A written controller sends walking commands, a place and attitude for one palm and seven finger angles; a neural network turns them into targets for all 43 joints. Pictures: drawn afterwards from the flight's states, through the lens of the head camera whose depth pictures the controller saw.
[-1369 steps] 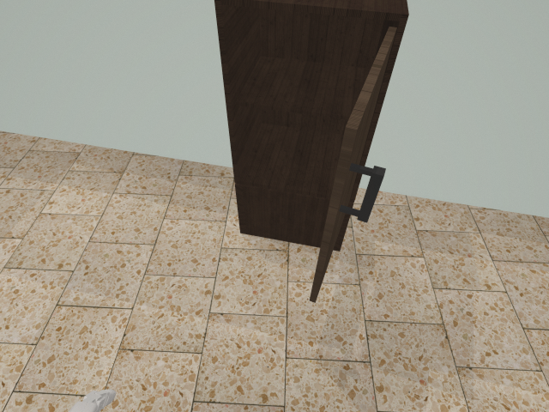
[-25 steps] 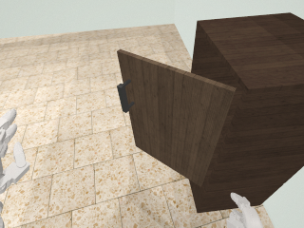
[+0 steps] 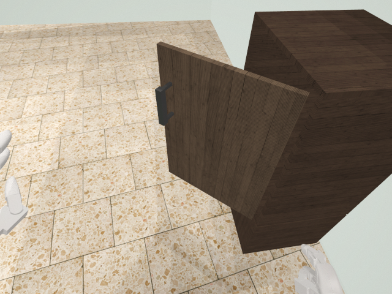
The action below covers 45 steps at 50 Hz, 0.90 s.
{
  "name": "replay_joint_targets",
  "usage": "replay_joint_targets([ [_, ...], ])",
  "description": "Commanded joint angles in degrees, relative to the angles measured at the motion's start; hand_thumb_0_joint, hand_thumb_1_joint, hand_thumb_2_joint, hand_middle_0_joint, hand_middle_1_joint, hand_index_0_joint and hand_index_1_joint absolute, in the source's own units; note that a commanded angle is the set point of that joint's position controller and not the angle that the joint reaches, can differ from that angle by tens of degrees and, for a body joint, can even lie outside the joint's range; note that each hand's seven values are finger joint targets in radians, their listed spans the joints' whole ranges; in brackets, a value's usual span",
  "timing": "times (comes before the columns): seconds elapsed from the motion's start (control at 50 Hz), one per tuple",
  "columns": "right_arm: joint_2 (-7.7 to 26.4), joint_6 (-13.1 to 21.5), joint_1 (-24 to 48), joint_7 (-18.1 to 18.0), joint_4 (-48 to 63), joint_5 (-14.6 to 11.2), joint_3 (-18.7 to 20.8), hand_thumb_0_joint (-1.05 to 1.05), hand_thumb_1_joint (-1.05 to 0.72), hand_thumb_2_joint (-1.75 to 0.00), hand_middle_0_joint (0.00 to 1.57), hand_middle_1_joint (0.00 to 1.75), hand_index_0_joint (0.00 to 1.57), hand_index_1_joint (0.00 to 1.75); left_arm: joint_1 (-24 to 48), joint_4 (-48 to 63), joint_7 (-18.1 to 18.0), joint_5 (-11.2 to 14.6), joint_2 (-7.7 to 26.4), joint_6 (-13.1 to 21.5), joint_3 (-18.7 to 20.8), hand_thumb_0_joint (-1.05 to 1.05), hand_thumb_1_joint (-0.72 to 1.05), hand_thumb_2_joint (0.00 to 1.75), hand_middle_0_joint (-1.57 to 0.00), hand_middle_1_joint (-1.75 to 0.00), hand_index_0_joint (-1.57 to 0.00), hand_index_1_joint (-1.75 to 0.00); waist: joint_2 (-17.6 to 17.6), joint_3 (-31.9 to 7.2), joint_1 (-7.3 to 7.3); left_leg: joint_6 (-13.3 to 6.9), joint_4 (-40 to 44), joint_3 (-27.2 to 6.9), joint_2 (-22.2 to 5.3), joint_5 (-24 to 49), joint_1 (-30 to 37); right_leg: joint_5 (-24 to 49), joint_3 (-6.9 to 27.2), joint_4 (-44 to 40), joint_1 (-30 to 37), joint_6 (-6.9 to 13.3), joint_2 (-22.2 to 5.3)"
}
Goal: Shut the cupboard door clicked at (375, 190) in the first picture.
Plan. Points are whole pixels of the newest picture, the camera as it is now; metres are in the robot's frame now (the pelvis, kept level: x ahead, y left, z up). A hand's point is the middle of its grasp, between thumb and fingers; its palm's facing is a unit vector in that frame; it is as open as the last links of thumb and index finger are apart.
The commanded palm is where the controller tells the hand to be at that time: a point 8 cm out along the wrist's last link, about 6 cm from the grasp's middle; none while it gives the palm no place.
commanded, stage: step back with the hand held close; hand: left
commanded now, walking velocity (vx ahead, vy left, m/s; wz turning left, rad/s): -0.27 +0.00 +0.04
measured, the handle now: (166, 103) +0.64 +0.14 +0.01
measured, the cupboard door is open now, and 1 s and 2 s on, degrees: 48 48 48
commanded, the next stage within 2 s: stop stepping back and stand still in 0.52 s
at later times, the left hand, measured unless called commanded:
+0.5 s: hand out of the picture +0.05 +0.28 +0.18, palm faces +0.52 -0.71 -0.47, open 7.4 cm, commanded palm -0.01 +0.31 +0.19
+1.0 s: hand out of the picture -0.03 +0.29 +0.18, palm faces +0.39 -0.80 -0.45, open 7.4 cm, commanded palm -0.08 +0.33 +0.19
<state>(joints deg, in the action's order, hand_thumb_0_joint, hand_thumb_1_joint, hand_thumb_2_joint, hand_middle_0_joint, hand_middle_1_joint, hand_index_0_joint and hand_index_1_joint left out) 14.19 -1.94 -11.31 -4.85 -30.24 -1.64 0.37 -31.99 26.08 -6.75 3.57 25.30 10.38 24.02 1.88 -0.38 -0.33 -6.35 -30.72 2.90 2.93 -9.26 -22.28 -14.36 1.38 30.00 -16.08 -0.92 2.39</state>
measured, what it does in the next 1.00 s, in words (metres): walks backwards: left foot, then right foot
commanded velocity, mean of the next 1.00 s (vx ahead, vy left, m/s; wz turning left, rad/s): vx -0.12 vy -0.03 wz -0.05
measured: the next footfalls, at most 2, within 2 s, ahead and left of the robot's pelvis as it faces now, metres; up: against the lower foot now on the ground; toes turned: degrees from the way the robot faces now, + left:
left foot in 0.58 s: -0.02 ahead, +0.11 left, +0.00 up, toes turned +8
right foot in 0.90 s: -0.30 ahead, -0.08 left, +0.00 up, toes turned -1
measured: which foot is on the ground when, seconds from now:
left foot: down 0.00-0.44, up 0.46-0.56, down 0.58-0.90, up 0.92-1.00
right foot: down 0.00-0.58, up 0.60-0.88, down 0.90-1.00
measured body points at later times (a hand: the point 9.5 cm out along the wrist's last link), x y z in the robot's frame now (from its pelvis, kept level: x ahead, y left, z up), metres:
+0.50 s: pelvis -0.11 +0.00 -0.01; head -0.11 +0.03 +0.44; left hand +0.01 +0.32 +0.20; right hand +0.09 -0.22 -0.08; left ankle +0.01 +0.07 -0.71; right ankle -0.03 -0.13 -0.73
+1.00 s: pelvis -0.23 +0.03 -0.01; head -0.23 +0.06 +0.44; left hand -0.06 +0.33 +0.21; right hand -0.09 -0.20 -0.09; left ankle -0.12 +0.11 -0.72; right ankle -0.34 -0.08 -0.73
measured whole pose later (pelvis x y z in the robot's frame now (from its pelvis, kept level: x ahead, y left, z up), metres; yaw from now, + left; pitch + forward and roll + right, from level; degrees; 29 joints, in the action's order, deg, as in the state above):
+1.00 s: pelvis -0.23 +0.03 -0.01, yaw -2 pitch +1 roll -2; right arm 10.2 2.5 -14.8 -2.2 -37.4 -0.3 -1.0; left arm -32.7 33.9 -8.6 4.9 28.8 9.7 25.7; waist -1.3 -2.4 -0.4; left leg 0.6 -38.4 5.6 -2.0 -13.3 -28.4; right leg -24.8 0.0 27.4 -3.0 1.3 2.9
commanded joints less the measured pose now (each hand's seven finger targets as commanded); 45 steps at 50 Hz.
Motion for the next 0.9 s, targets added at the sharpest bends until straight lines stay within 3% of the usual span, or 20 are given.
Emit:
replay_joint_targets([
  [0.0,8.9,4.7,6.2,-0.8,8.6,0.7,3.2,0.0,-0.9,-0.9,0.2,0.3,0.2,0.3,5.7,13.2,-1.6,-1.7,12.4,5.0,10.8,0.0,0.9,0.9,-0.2,-0.3,-0.2,-0.3,8.2,-2.9,-0.72,-1.6,22.0,-18.8,-14.3,-34.9,-23.0,0.6,1.5,8.0,20.8,0.0,1.3],
  [0.06,8.3,5.6,5.1,-0.4,8.4,0.8,3.5,0.0,-0.9,-0.9,0.2,0.3,0.2,0.3,5.7,14.1,-1.3,-1.5,10.9,5.8,9.9,0.0,0.9,0.9,-0.2,-0.3,-0.2,-0.3,6.9,-3.9,-0.49,-1.0,20.9,-18.5,-14.1,-34.1,-21.8,-0.1,1.1,8.8,19.7,0.5,1.6],
  [0.14,7.7,7.0,4.5,0.5,7.7,0.6,3.6,0.0,-0.9,-0.9,0.2,0.3,0.2,0.3,3.3,16.6,-1.2,-0.3,10.3,7.0,9.4,0.0,0.9,0.9,-0.2,-0.3,-0.2,-0.3,4.1,-7.0,-0.06,1.9,17.6,-15.8,-11.7,-26.0,-9.9,-0.9,2.1,3.2,11.5,1.8,0.7],
  [0.3,7.9,8.1,5.1,0.9,6.0,1.4,4.2,0.0,-0.9,-0.9,0.2,0.3,0.2,0.3,2.7,16.4,-1.7,-0.7,12.9,7.2,13.2,0.0,0.9,0.9,-0.2,-0.3,-0.2,-0.3,6.0,-8.2,-0.33,2.0,16.6,-13.4,-13.2,-30.4,-13.8,-6.7,3.3,6.4,11.8,2.9,0.7],
  [0.36,6.2,7.8,4.9,1.1,6.0,1.1,3.9,0.0,-0.9,-0.9,0.2,0.3,0.2,0.3,2.0,16.2,-1.8,0.1,12.2,7.3,11.8,0.0,0.9,0.9,-0.2,-0.3,-0.2,-0.3,-0.9,-6.9,0.39,4.4,6.3,-7.8,-8.9,-24.2,-4.9,-13.3,10.7,-3.0,-2.1,5.5,-4.3],
  [0.4,5.6,7.1,2.0,1.7,3.6,1.3,4.5,0.0,-0.9,-0.9,0.2,0.3,0.2,0.3,1.1,14.9,-2.7,0.1,13.6,7.2,12.2,0.0,0.9,0.9,-0.2,-0.3,-0.2,-0.3,-10.0,-7.2,1.26,7.3,-14.4,-3.3,-4.2,-14.9,9.8,-19.3,23.3,-15.7,-20.5,9.8,-15.3],
  [0.42,4.6,6.4,1.7,2.2,3.0,1.3,4.4,0.0,-0.9,-0.9,0.2,0.3,0.2,0.3,3.4,15.3,-2.9,-0.4,11.1,7.1,8.7,0.0,0.9,0.9,-0.2,-0.3,-0.2,-0.3,-13.2,-5.8,1.99,7.8,-22.1,-4.2,-3.9,-14.5,11.9,-17.9,25.6,-18.1,-24.4,11.5,-20.1],
  [0.44,4.7,5.7,2.4,2.3,3.0,1.2,4.4,0.0,-0.9,-0.9,0.2,0.3,0.2,0.3,5.2,15.3,-3.1,-1.0,11.8,6.8,8.6,0.0,0.9,0.9,-0.2,-0.3,-0.2,-0.3,-14.7,-4.2,1.87,7.7,-27.4,-5.1,-3.9,-16.0,11.4,-17.1,24.3,-18.5,-26.4,11.4,-20.9],
  [0.48,4.1,5.1,3.2,1.8,3.2,1.3,3.4,0.0,-0.9,-0.9,0.2,0.3,0.2,0.3,8.6,15.1,-3.0,-1.5,11.9,6.2,8.1,0.0,0.9,0.9,-0.2,-0.3,-0.2,-0.3,-14.6,-0.3,1.94,7.0,-23.0,-5.4,-5.0,-16.8,9.7,-12.8,17.2,-15.5,-26.7,8.2,-17.3],
  [0.52,4.7,5.8,3.7,0.6,2.6,1.3,2.5,0.0,-0.9,-0.9,0.2,0.3,0.2,0.3,11.9,14.8,-3.0,-1.4,11.3,6.1,6.7,0.0,0.9,0.9,-0.2,-0.3,-0.2,-0.3,-2.2,3.8,2.74,6.0,2.9,-5.6,-5.5,-12.5,8.5,-6.9,10.3,-4.2,-22.2,3.6,-9.4],
  [0.56,7.3,8.2,6.3,-0.6,3.0,2.3,3.0,0.0,-0.9,-0.9,0.2,0.3,0.2,0.3,14.8,16.9,-3.6,-1.8,10.8,7.5,8.4,0.0,0.9,0.9,-0.2,-0.3,-0.2,-0.3,24.2,3.3,1.28,-2.0,19.3,-23.0,-23.7,-15.0,-15.2,-10.0,2.1,25.3,-5.5,-0.4,2.8],
  [0.58,4.0,9.2,4.2,-0.7,1.6,2.8,2.9,0.0,-0.9,-0.9,0.2,0.3,0.2,0.3,15.1,15.4,-3.9,-2.0,11.4,7.5,9.3,0.0,0.9,0.9,-0.2,-0.3,-0.2,-0.3,18.3,1.4,0.82,-3.1,17.7,-18.1,-23.7,-9.3,-12.9,-11.6,3.8,32.2,-5.3,0.1,1.9],
  [0.6,4.5,10.1,3.9,0.0,1.3,2.2,3.8,0.0,-0.9,-0.9,0.2,0.3,0.2,0.3,12.2,15.2,-3.5,-2.1,13.4,8.8,11.4,0.0,0.9,0.9,-0.2,-0.3,-0.2,-0.3,14.8,-4.7,0.45,-2.8,18.4,-16.5,-24.7,-18.5,-14.0,-11.5,4.1,35.7,0.0,-0.2,2.3],
  [0.62,5.8,10.5,3.6,0.9,2.7,1.8,4.7,0.0,-0.9,-0.9,0.2,0.3,0.2,0.3,8.7,14.8,-2.7,-1.5,11.0,8.5,10.3,0.0,0.9,0.9,-0.2,-0.3,-0.2,-0.3,11.6,-6.3,0.32,-3.0,17.2,-18.7,-24.0,-23.8,-14.0,-11.4,3.3,36.5,0.5,-0.3,2.6],
  [0.66,5.8,11.0,4.2,2.2,3.7,1.2,4.5,0.0,-0.9,-0.9,0.2,0.3,0.2,0.3,7.3,19.7,-2.1,-0.3,9.7,7.6,10.2,0.0,0.9,0.9,-0.2,-0.3,-0.2,-0.3,8.0,-8.1,-0.22,-2.0,16.5,-15.5,-21.5,-24.6,-6.5,-11.4,0.5,31.5,-1.9,-0.7,1.7],
  [0.76,4.8,11.8,2.3,3.0,4.4,1.2,3.0,0.0,-0.9,-0.9,0.2,0.3,0.2,0.3,3.0,24.6,-2.3,0.8,8.1,4.8,6.9,0.0,0.9,0.9,-0.2,-0.3,-0.2,-0.3,15.1,-9.7,0.43,7.3,22.2,-9.8,-14.9,-31.0,2.7,-17.2,-9.4,4.9,6.1,1.3,5.3],
  [0.78,4.7,11.4,2.1,2.9,4.1,1.4,2.8,0.0,-0.9,-0.9,0.2,0.3,0.2,0.3,2.3,23.2,-2.6,0.8,8.8,3.8,7.4,0.0,0.9,0.9,-0.2,-0.3,-0.2,-0.3,14.1,-9.1,0.41,9.6,21.5,-8.0,-13.5,-31.0,2.1,-16.9,-9.9,-1.3,9.2,2.3,5.5],
  [0.82,4.1,10.0,1.6,2.8,3.8,1.4,2.4,0.0,-0.9,-0.9,0.2,0.3,0.2,0.3,-0.1,20.5,-2.7,0.9,9.6,2.1,7.7,0.0,0.9,0.9,-0.2,-0.3,-0.2,-0.3,7.4,-7.8,0.52,12.5,12.2,-2.1,-8.3,-24.2,3.4,-16.3,-5.3,-10.8,8.9,5.9,1.3],
  [0.86,4.0,8.2,1.6,2.2,2.6,2.1,2.5,0.0,-0.9,-0.9,0.2,0.3,0.2,0.3,2.7,19.9,-3.1,1.4,14.2,2.4,11.3,0.0,0.9,0.9,-0.2,-0.3,-0.2,-0.3,-3.2,-6.8,1.08,9.3,-9.2,0.7,-6.6,-9.4,8.4,-13.3,10.3,-18.4,-2.7,10.9,-11.9],
  [0.88,3.8,7.7,0.9,2.0,1.6,2.4,2.0,0.0,-0.9,-0.9,0.2,0.3,0.2,0.3,4.8,20.3,-3.8,1.8,16.4,2.9,12.6,0.0,0.9,0.9,-0.2,-0.3,-0.2,-0.3,-5.9,-6.1,1.28,8.0,-14.3,0.5,-6.9,-5.2,5.5,-6.3,12.1,-18.9,-1.8,12.8,-16.8],
])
